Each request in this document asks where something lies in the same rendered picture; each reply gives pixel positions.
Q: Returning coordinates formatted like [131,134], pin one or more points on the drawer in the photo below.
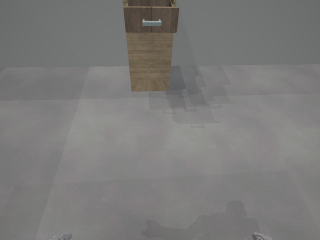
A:
[136,11]

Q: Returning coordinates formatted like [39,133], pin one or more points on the handle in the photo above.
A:
[152,23]

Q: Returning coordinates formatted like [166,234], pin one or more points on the cabinet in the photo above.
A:
[149,57]

